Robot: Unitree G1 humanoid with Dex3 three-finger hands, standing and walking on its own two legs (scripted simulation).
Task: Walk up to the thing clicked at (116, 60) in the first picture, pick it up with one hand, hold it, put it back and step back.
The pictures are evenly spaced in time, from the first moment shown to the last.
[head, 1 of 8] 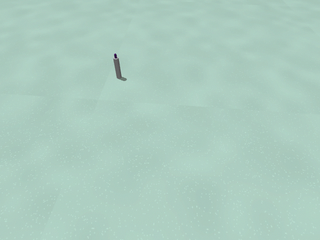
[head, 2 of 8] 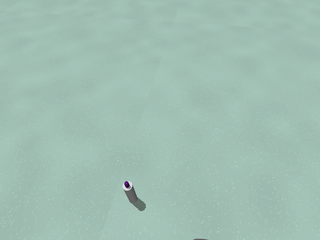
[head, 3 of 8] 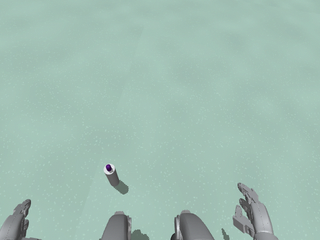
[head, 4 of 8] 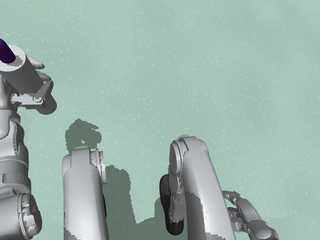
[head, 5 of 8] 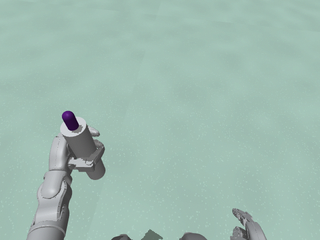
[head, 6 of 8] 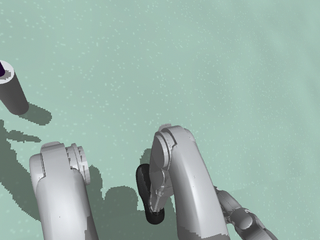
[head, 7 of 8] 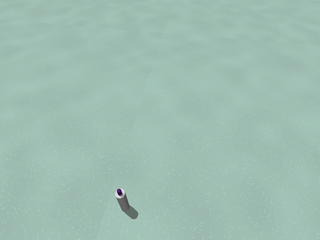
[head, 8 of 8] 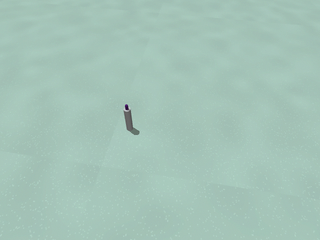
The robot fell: no
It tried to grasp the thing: yes
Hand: left
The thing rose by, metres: 0.65
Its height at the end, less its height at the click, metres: +0.00
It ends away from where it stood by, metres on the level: 0.01
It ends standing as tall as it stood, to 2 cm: yes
